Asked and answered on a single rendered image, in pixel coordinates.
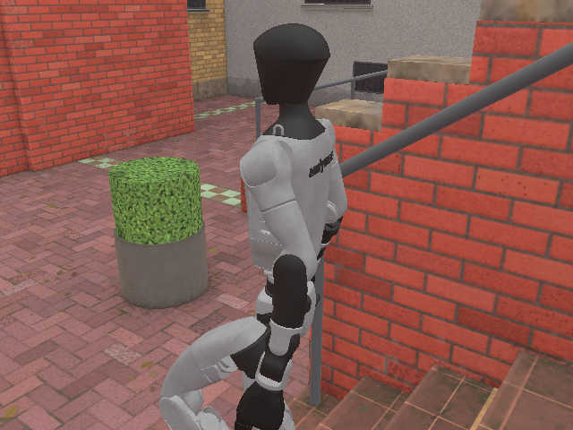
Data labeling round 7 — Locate stairs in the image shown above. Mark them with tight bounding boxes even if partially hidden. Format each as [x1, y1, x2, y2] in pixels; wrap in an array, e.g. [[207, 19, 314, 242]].
[[287, 349, 573, 430]]

